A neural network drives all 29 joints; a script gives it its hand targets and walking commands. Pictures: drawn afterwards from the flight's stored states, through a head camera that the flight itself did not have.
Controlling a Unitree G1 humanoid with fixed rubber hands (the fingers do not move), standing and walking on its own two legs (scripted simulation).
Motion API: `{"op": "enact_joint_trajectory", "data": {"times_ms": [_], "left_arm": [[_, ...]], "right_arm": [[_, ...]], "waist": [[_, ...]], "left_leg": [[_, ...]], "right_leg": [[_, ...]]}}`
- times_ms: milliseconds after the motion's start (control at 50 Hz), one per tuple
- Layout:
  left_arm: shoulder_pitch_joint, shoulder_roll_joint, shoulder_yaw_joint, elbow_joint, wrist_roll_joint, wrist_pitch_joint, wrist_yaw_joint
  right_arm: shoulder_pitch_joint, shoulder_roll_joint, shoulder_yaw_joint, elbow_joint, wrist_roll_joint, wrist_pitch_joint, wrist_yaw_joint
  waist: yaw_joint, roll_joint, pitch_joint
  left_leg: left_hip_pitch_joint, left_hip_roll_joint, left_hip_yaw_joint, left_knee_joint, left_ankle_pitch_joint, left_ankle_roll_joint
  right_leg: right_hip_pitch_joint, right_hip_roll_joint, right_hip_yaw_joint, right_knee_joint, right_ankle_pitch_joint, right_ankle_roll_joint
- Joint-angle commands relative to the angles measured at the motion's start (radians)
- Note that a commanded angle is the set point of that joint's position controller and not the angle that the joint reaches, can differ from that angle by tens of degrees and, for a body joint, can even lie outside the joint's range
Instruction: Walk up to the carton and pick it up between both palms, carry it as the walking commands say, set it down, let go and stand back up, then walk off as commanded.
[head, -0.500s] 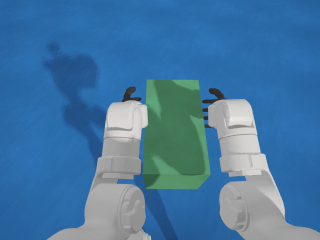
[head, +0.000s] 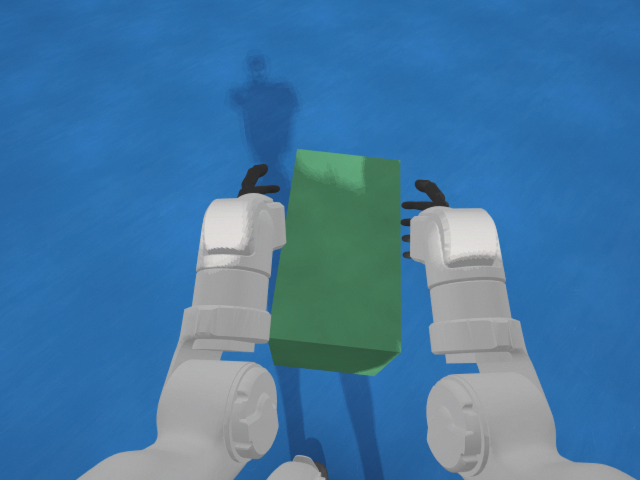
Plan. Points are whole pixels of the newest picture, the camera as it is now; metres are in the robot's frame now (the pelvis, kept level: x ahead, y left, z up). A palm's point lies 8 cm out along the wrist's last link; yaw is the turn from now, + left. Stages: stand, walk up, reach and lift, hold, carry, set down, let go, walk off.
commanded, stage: carry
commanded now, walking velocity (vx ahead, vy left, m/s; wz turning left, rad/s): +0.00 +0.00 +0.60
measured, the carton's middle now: (336, 264) +0.40 +0.03 +0.02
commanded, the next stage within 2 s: none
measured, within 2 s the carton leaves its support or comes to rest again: neither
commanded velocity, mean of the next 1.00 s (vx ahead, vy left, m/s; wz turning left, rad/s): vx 0.00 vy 0.00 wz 0.42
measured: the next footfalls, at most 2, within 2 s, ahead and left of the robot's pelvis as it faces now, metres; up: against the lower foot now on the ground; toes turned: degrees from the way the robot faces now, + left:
left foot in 0.24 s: -0.02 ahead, +0.15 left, +0.00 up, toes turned +13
right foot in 0.56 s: -0.15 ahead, -0.11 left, +0.00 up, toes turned +33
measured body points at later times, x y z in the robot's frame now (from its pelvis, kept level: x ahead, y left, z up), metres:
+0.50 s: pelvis -0.12 +0.00 +0.00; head -0.07 +0.02 +0.45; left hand +0.23 +0.26 +0.13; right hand +0.29 +0.05 +0.10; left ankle -0.06 +0.14 -0.72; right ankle -0.07 -0.11 -0.70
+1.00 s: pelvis -0.23 -0.03 +0.00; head -0.20 -0.01 +0.45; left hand +0.05 +0.28 +0.12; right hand +0.15 +0.08 +0.10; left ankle -0.23 +0.10 -0.72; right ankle -0.14 -0.13 -0.69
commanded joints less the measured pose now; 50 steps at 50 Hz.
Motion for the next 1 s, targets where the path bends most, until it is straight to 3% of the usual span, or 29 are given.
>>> {"op": "enact_joint_trajectory", "data": {"times_ms": [0, 20, 80, 160, 200, 220, 240, 260, 280, 300, 340, 380, 420, 480, 520, 540, 560, 580, 600, 620, 640, 700, 760, 800, 820, 840, 860, 900, 980], "left_arm": [[-0.722, -1.111, -0.426, 0.029, -0.449, 0.006, -0.423], [-0.657, -1.109, -0.387, 0.058, -0.416, 0.021, -0.420], [-0.648, -1.067, -0.336, 0.042, -0.357, 0.026, -0.400], [-0.525, -1.039, -0.316, 0.042, -0.305, 0.033, -0.390], [-0.495, -1.034, -0.329, 0.036, -0.298, 0.034, -0.388], [-0.480, -1.038, -0.341, 0.032, -0.299, 0.034, -0.386], [-0.596, -1.019, -0.362, -0.019, -0.327, 0.024, -0.385], [-0.630, -1.050, -0.389, 0.000, -0.340, 0.031, -0.380], [-0.641, -1.086, -0.412, 0.011, -0.359, 0.034, -0.374], [-0.646, -1.113, -0.426, 0.010, -0.385, 0.038, -0.378], [-0.727, -1.130, -0.438, 0.008, -0.437, 0.036, -0.389], [-0.795, -1.113, -0.421, 0.035, -0.461, 0.027, -0.392], [-0.756, -1.106, -0.391, 0.070, -0.455, 0.031, -0.397], [-0.651, -1.123, -0.356, 0.105, -0.431, 0.039, -0.411], [-0.626, -1.136, -0.361, 0.105, -0.425, 0.035, -0.419], [-0.618, -1.143, -0.368, 0.102, -0.425, 0.032, -0.423], [-0.584, -1.152, -0.373, 0.114, -0.416, 0.024, -0.422], [-0.700, -1.127, -0.399, 0.096, -0.433, -0.001, -0.416], [-0.772, -1.115, -0.412, 0.075, -0.450, 0.000, -0.417], [-0.648, -1.122, -0.368, 0.108, -0.405, 0.021, -0.418], [-0.654, -1.117, -0.348, 0.106, -0.385, 0.024, -0.413], [-0.626, -1.085, -0.321, 0.066, -0.341, 0.030, -0.395], [-0.502, -1.075, -0.321, 0.064, -0.301, 0.040, -0.391], [-0.486, -1.069, -0.341, 0.061, -0.302, 0.041, -0.391], [-0.458, -1.075, -0.353, 0.060, -0.301, 0.041, -0.390], [-0.600, -1.058, -0.389, 0.006, -0.342, 0.033, -0.392], [-0.622, -1.077, -0.409, 0.021, -0.349, 0.043, -0.388], [-0.556, -1.142, -0.428, 0.022, -0.373, 0.054, -0.393], [-0.681, -1.144, -0.442, 0.028, -0.444, 0.044, -0.408]], "right_arm": [[-0.946, 1.015, 0.471, -0.098, 0.472, -0.067, 0.292], [-0.888, 1.035, 0.473, -0.076, 0.482, -0.056, 0.299], [-0.840, 1.075, 0.476, -0.019, 0.532, -0.045, 0.315], [-0.724, 1.087, 0.455, -0.001, 0.531, -0.025, 0.320], [-0.688, 1.088, 0.462, 0.001, 0.528, -0.017, 0.325], [-0.658, 1.089, 0.459, 0.006, 0.525, -0.015, 0.329], [-0.670, 1.075, 0.446, 0.026, 0.531, -0.034, 0.330], [-0.726, 1.054, 0.449, 0.007, 0.531, -0.034, 0.332], [-0.774, 1.040, 0.453, -0.026, 0.533, -0.029, 0.334], [-0.777, 1.037, 0.436, -0.031, 0.523, -0.022, 0.331], [-0.835, 1.011, 0.387, -0.032, 0.496, -0.028, 0.315], [-0.891, 0.977, 0.354, -0.023, 0.476, -0.044, 0.295], [-0.849, 0.970, 0.331, -0.006, 0.447, -0.050, 0.281], [-0.755, 0.972, 0.309, -0.009, 0.397, -0.054, 0.269], [-0.769, 0.967, 0.327, -0.042, 0.389, -0.060, 0.265], [-0.783, 0.966, 0.342, -0.055, 0.395, -0.061, 0.265], [-0.818, 0.977, 0.372, -0.082, 0.412, -0.061, 0.272], [-0.987, 0.979, 0.427, -0.120, 0.462, -0.069, 0.275], [-1.043, 0.994, 0.444, -0.104, 0.482, -0.072, 0.277], [-0.926, 1.021, 0.434, -0.066, 0.472, -0.056, 0.284], [-0.930, 1.042, 0.449, -0.064, 0.493, -0.056, 0.289], [-0.872, 1.076, 0.459, -0.036, 0.541, -0.043, 0.303], [-0.756, 1.092, 0.459, -0.039, 0.535, -0.027, 0.311], [-0.746, 1.087, 0.475, -0.052, 0.536, -0.019, 0.316], [-0.714, 1.085, 0.470, -0.047, 0.529, -0.017, 0.319], [-0.740, 1.074, 0.469, -0.022, 0.540, -0.033, 0.321], [-0.770, 1.056, 0.466, -0.030, 0.535, -0.030, 0.323], [-0.713, 1.064, 0.441, -0.070, 0.501, -0.018, 0.321], [-0.842, 0.996, 0.396, -0.114, 0.458, -0.045, 0.284]], "waist": [[-0.055, -0.297, -0.491], [-0.061, -0.186, -0.491], [-0.070, -0.220, -0.489], [-0.059, -0.306, -0.492], [-0.069, -0.285, -0.497], [-0.082, -0.208, -0.497], [-0.090, 0.125, -0.484], [-0.087, 0.216, -0.484], [-0.078, 0.150, -0.501], [-0.078, 0.083, -0.504], [-0.076, 0.096, -0.511], [-0.079, 0.096, -0.528], [-0.082, 0.107, -0.548], [-0.084, 0.141, -0.578], [-0.069, 0.130, -0.594], [-0.054, 0.103, -0.598], [-0.038, -0.092, -0.571], [-0.037, -0.414, -0.526], [-0.050, -0.372, -0.493], [-0.057, -0.241, -0.486], [-0.064, -0.180, -0.480], [-0.068, -0.228, -0.486], [-0.059, -0.280, -0.491], [-0.067, -0.273, -0.501], [-0.075, -0.197, -0.506], [-0.079, 0.132, -0.488], [-0.080, 0.212, -0.502], [-0.074, 0.090, -0.513], [-0.074, 0.123, -0.538]], "left_leg": [[-0.092, 0.054, 0.094, 0.388, -0.317, -0.003], [-0.051, 0.073, 0.107, 0.400, -0.273, -0.015], [0.064, 0.056, 0.142, 0.248, -0.229, -0.049], [0.108, 0.001, 0.216, -0.020, -0.210, -0.057], [0.252, -0.001, 0.204, -0.219, -0.042, -0.051], [0.383, 0.078, 0.060, -0.248, 0.043, -0.017], [0.537, 0.275, -0.230, -0.149, 0.631, 0.092], [0.611, 0.353, -0.316, -0.151, 0.835, 0.168], [0.618, 0.358, -0.300, -0.138, 0.838, 0.173], [0.587, 0.336, -0.245, -0.145, 0.700, 0.152], [0.526, 0.275, -0.185, -0.180, 0.442, 0.117], [0.506, 0.258, -0.179, -0.202, 0.330, 0.130], [0.512, 0.263, -0.198, -0.213, 0.291, 0.143], [0.556, 0.265, -0.237, -0.191, 0.412, 0.155], [0.526, 0.233, -0.215, -0.160, 0.449, 0.121], [0.417, 0.202, -0.176, -0.134, 0.397, 0.074], [0.154, 0.092, -0.065, -0.062, 0.170, -0.011], [-0.049, -0.010, 0.070, 0.168, -0.223, -0.034], [-0.105, 0.046, 0.080, 0.333, -0.311, -0.032], [-0.057, 0.070, 0.081, 0.385, -0.276, -0.034], [-0.018, 0.089, 0.085, 0.356, -0.231, -0.045], [0.081, 0.049, 0.140, 0.206, -0.235, -0.070], [0.111, 0.006, 0.206, -0.025, -0.209, -0.074], [0.271, 0.027, 0.185, -0.220, -0.019, -0.065], [0.396, 0.120, 0.049, -0.241, 0.112, -0.031], [0.531, 0.283, -0.167, -0.145, 0.657, 0.071], [0.596, 0.368, -0.243, -0.162, 0.812, 0.152], [0.587, 0.375, -0.179, -0.168, 0.717, 0.155], [0.506, 0.303, -0.054, -0.202, 0.441, 0.119]], "right_leg": [[0.352, -0.493, 0.391, -0.260, 0.479, -0.186], [0.336, -0.457, 0.302, -0.245, 0.459, -0.162], [0.341, -0.328, 0.066, -0.148, 0.484, -0.076], [0.403, -0.342, 0.037, -0.063, 0.632, -0.077], [0.343, -0.299, 0.001, 0.017, 0.550, -0.015], [0.196, -0.277, 0.004, 0.123, 0.414, 0.029], [-0.112, -0.158, -0.036, 0.276, 0.050, 0.101], [-0.277, -0.095, 0.004, 0.398, -0.359, 0.116], [-0.290, -0.093, 0.074, 0.473, -0.327, 0.107], [-0.271, -0.105, 0.095, 0.486, -0.256, 0.101], [-0.247, -0.105, 0.090, 0.443, -0.163, 0.095], [-0.206, -0.084, 0.077, 0.376, -0.139, 0.090], [-0.159, -0.066, 0.081, 0.289, -0.144, 0.081], [-0.087, -0.025, 0.075, 0.116, -0.166, 0.067], [0.049, 0.000, 0.047, -0.068, -0.114, 0.060], [0.206, -0.027, 0.055, -0.192, -0.045, 0.043], [0.349, -0.165, 0.235, -0.261, -0.104, -0.029], [0.383, -0.377, 0.462, -0.281, 0.118, -0.136], [0.360, -0.472, 0.431, -0.275, 0.324, -0.190], [0.325, -0.458, 0.351, -0.267, 0.383, -0.182], [0.324, -0.408, 0.258, -0.237, 0.392, -0.142], [0.343, -0.315, 0.063, -0.126, 0.517, -0.096], [0.407, -0.309, 0.073, -0.058, 0.611, -0.102], [0.333, -0.259, 0.051, 0.007, 0.533, -0.044], [0.198, -0.235, 0.044, 0.102, 0.393, -0.001], [-0.071, -0.133, -0.011, 0.221, 0.014, 0.067], [-0.192, -0.086, 0.017, 0.326, -0.338, 0.078], [-0.177, -0.090, 0.085, 0.365, -0.263, 0.053], [-0.033, -0.059, 0.054, 0.154, -0.147, 0.037]]}}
